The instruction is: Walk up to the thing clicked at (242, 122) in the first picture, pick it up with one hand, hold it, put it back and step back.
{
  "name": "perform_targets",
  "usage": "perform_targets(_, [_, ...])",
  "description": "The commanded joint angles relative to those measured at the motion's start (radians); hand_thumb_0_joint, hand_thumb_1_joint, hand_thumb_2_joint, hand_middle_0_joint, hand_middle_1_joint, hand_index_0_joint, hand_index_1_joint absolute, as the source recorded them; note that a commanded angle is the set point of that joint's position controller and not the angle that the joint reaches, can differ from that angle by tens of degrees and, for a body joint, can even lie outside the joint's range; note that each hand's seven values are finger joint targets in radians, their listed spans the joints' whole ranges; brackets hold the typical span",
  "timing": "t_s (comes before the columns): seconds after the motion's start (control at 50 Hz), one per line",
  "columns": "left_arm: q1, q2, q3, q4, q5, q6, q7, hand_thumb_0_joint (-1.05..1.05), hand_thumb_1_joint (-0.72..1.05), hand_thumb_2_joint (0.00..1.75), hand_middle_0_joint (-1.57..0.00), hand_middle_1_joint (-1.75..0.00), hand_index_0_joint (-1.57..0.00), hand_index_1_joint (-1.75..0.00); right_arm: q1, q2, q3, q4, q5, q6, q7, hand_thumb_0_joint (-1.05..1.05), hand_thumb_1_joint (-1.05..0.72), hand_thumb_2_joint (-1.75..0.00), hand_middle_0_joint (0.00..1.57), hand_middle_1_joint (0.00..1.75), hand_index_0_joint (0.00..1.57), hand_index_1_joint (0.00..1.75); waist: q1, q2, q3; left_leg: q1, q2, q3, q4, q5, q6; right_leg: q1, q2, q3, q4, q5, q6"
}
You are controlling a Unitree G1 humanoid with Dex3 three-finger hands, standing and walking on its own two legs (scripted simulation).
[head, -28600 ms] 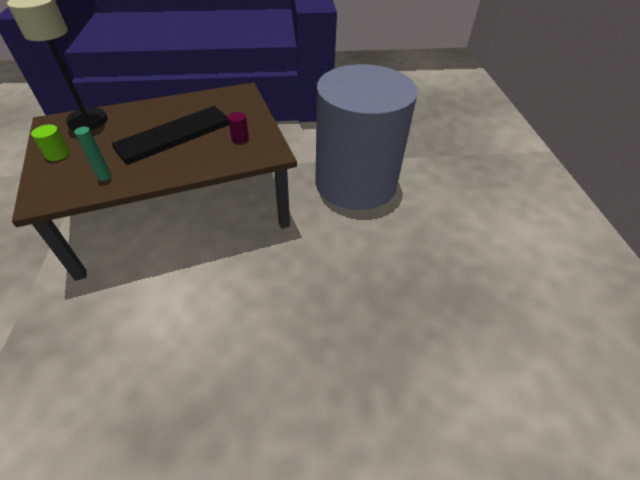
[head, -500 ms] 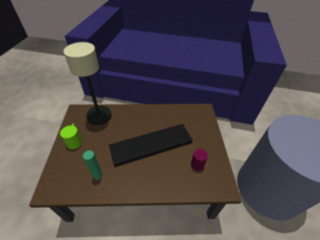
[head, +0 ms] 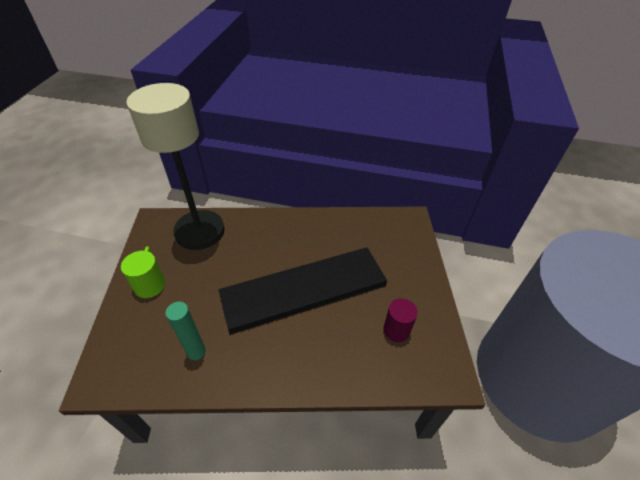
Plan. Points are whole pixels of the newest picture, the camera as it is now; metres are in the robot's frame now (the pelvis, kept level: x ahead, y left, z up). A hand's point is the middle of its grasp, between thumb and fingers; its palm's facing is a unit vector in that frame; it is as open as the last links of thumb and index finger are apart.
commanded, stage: stand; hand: right
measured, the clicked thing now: (399, 320) +0.55 -0.19 -0.37
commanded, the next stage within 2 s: step back in 0.36 s
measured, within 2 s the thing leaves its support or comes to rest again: neither
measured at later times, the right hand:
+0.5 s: hand out of the picture +0.07 -0.26 -0.16, palm faces -0.01 +0.94 -0.35, open 7.4 cm
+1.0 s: hand out of the picture -0.04 -0.23 -0.16, palm faces +0.02 +0.90 -0.43, open 7.4 cm
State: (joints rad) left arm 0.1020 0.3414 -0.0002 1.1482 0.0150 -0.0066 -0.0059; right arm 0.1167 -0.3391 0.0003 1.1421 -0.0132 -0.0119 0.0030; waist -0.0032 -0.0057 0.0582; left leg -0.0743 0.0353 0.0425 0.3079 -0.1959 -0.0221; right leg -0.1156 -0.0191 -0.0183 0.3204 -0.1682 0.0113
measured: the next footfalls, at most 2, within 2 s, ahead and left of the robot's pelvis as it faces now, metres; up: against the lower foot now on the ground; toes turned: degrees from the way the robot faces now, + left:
right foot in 1.08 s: -0.12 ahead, -0.10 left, +0.00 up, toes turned -1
left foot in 1.40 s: -0.19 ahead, +0.15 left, +0.00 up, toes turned -2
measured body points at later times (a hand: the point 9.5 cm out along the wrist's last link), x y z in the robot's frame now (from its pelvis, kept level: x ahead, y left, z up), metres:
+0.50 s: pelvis -0.02 +0.00 -0.01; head +0.03 +0.00 +0.44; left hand +0.08 +0.31 -0.14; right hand +0.07 -0.31 -0.14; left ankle -0.02 +0.13 -0.75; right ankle +0.00 -0.12 -0.75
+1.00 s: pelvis -0.11 +0.04 -0.02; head -0.03 +0.06 +0.42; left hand +0.02 +0.34 -0.16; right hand -0.05 -0.28 -0.13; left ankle -0.07 +0.14 -0.75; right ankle -0.16 -0.10 -0.71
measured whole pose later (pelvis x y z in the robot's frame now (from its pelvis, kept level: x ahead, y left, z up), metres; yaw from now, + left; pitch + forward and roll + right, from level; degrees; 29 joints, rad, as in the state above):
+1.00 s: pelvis -0.11 +0.04 -0.02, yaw -3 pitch -1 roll -1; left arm 0.09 0.39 0.07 0.88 0.02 0.07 0.01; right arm 0.15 -0.36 -0.04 0.87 -0.02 0.02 -0.02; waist -0.02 -0.04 0.21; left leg -0.33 0.02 0.05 0.61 -0.26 0.04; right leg -0.35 0.06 0.11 0.92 -0.49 0.03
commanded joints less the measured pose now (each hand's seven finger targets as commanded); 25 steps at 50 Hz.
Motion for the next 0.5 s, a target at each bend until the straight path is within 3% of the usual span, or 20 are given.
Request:
perform_targets(0.0, [-0.025,0.208,0.030,-0.055,-0.005,-0.026,0.017,0.00,0.90,0.90,-0.20,-0.30,-0.20,-0.30,-0.030,-0.210,-0.042,-0.055,0.000,-0.014,-0.016,0.00,-0.90,-0.90,0.20,0.30,0.20,0.30,-0.004,0.006,-0.088,0.014,0.112,-0.088,-0.036,0.167,0.027,0.023,-0.118,0.093,-0.039,0.183,-0.029])
perform_targets(0.32, [-0.039,0.215,0.037,-0.062,-0.006,-0.025,0.016,0.00,0.90,0.90,-0.20,-0.30,-0.20,-0.30,-0.029,-0.214,-0.042,-0.062,0.000,-0.015,-0.017,0.00,-0.90,-0.90,0.20,0.30,0.20,0.30,-0.004,0.008,-0.076,0.000,0.109,-0.086,-0.047,0.149,0.028,0.031,-0.120,0.098,-0.053,0.180,-0.030])
perform_targets(0.34, [-0.038,0.277,0.088,-0.095,-0.020,-0.014,0.019,0.00,0.90,0.90,-0.20,-0.30,-0.20,-0.30,-0.066,-0.262,-0.064,-0.079,0.005,0.001,-0.011,0.00,-0.90,-0.90,0.20,0.30,0.20,0.30,0.011,0.003,0.023,-0.063,0.095,-0.097,0.058,0.288,0.060,-0.050,-0.097,0.105,0.033,0.325,-0.031])
perform_targets(0.4, [-0.018,0.263,0.097,-0.137,-0.023,-0.006,0.023,0.00,0.90,0.90,-0.20,-0.30,-0.20,-0.30,-0.028,-0.244,-0.072,-0.119,0.021,0.014,-0.009,0.00,-0.90,-0.90,0.20,0.30,0.20,0.30,-0.001,-0.004,-0.110,-0.039,0.095,-0.073,0.155,0.366,0.081,-0.012,-0.102,0.097,0.105,0.399,-0.066])
perform_targets(0.48, [-0.048,0.289,0.109,-0.201,-0.012,0.010,0.023,0.00,0.90,0.90,-0.20,-0.30,-0.20,-0.30,-0.018,-0.224,-0.080,-0.164,0.021,0.035,-0.008,0.00,-0.90,-0.90,0.20,0.30,0.20,0.30,-0.001,-0.065,-0.146,-0.081,0.011,-0.033,0.329,0.172,0.070,-0.074,-0.195,0.199,0.083,0.379,-0.162])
